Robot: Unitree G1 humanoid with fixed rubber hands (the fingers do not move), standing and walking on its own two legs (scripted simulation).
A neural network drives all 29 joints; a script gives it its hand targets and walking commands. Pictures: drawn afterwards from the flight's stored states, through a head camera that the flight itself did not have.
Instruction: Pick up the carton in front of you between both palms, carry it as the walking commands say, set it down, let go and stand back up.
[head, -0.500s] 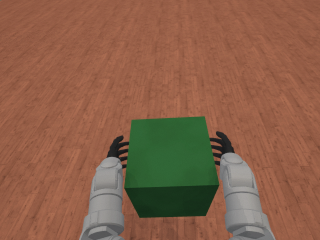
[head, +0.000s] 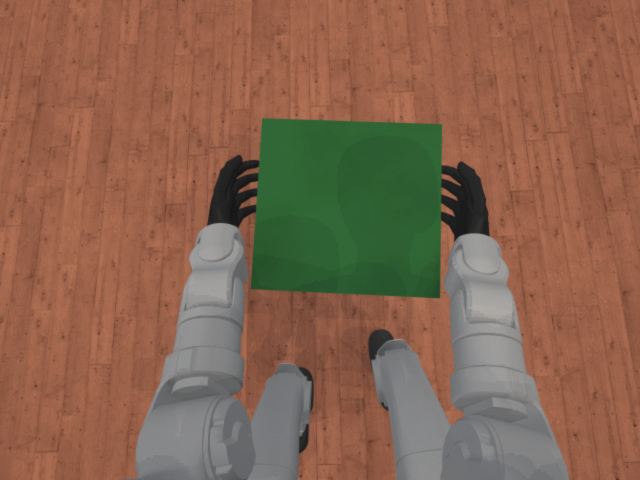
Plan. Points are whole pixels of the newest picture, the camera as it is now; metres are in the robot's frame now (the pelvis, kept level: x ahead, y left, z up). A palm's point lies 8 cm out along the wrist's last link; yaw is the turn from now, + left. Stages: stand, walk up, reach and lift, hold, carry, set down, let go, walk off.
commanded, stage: set down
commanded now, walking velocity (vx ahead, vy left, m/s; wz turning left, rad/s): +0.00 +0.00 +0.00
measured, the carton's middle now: (344, 222) +0.42 -0.03 -0.16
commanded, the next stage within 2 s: none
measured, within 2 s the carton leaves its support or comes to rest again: rests again in 1.94 s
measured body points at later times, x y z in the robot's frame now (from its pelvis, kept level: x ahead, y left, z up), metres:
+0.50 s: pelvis -0.01 +0.01 -0.12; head +0.25 -0.02 +0.24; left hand +0.48 +0.08 -0.22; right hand +0.42 -0.21 -0.22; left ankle +0.03 +0.12 -0.66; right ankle +0.10 -0.13 -0.66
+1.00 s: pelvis -0.05 +0.00 -0.23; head +0.29 -0.02 +0.06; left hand +0.53 +0.05 -0.36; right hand +0.43 -0.24 -0.37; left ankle +0.03 +0.12 -0.66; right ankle +0.10 -0.13 -0.66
